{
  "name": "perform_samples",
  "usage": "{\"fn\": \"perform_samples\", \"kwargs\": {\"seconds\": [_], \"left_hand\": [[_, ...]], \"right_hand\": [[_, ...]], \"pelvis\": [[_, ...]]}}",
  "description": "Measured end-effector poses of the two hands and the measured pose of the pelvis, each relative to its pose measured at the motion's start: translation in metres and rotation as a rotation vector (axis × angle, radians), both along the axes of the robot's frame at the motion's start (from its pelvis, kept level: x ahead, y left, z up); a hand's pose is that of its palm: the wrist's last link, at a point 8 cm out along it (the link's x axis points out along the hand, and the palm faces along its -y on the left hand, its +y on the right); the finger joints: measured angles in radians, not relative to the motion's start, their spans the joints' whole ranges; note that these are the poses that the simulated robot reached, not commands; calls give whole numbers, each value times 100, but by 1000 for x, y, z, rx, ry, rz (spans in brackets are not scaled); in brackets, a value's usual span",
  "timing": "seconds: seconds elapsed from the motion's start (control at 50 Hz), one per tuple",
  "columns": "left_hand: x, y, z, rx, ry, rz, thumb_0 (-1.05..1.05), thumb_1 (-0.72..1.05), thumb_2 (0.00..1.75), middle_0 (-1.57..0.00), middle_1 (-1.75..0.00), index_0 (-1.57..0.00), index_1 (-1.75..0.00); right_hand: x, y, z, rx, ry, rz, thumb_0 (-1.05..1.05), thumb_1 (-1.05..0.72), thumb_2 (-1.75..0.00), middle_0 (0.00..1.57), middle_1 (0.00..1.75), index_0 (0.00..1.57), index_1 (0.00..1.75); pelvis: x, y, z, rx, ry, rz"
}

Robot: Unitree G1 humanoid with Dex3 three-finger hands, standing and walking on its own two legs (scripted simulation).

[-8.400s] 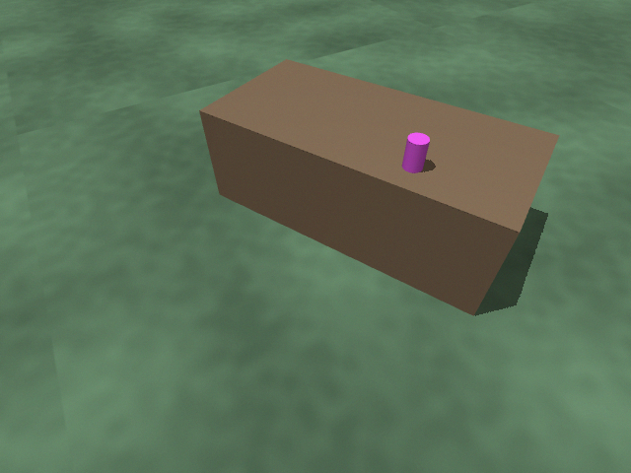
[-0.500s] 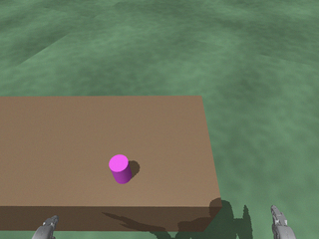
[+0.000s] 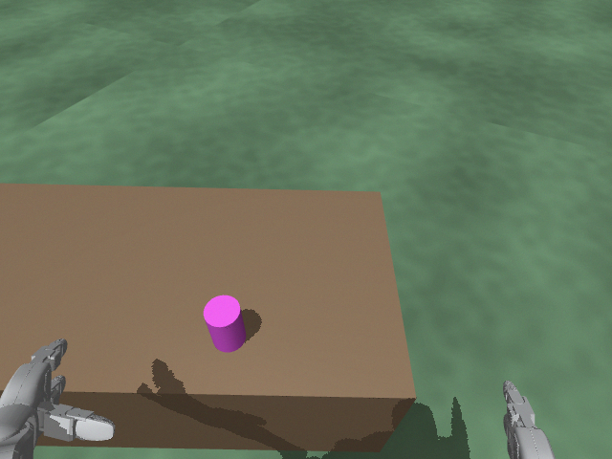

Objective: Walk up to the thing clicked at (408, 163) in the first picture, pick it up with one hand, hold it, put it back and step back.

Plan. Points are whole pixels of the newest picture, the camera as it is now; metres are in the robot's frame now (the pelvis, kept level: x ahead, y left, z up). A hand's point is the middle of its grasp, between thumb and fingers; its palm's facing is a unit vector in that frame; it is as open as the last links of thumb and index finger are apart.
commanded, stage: go down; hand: left
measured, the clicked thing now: (225, 324) +0.45 +0.18 -0.24
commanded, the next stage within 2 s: approach in 1.30 s
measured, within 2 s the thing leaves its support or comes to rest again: neither
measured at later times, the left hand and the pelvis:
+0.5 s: hand (62, 322) +0.32 +0.34 +0.01, palm faces +0.15 -0.98 -0.14, open 17.4 cm; pelvis -0.01 +0.00 +0.00, yaw -1 degrees
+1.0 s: hand (55, 292) +0.35 +0.36 +0.03, palm faces +0.14 -0.99 -0.09, open 17.5 cm; pelvis -0.01 +0.01 -0.01, yaw -1 degrees
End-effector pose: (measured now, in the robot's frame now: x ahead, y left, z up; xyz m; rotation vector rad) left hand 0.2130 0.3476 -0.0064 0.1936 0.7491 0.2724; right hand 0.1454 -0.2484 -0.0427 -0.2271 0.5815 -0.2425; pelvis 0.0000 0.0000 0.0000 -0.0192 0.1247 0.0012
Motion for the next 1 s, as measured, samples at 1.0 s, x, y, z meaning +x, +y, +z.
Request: {"fn": "perform_samples", "kwargs": {"seconds": [1.0], "left_hand": [[113, 62, 49, -122, -369, -100, -1, -56, 5, -6, -3, -7, -3]], "right_hand": [[-22, -3, -13, -75, 135, -4, -1, 52, -5, 6, 5, 6, 5]], "pelvis": [[-10, 10, -7, -9, 115, -23]]}}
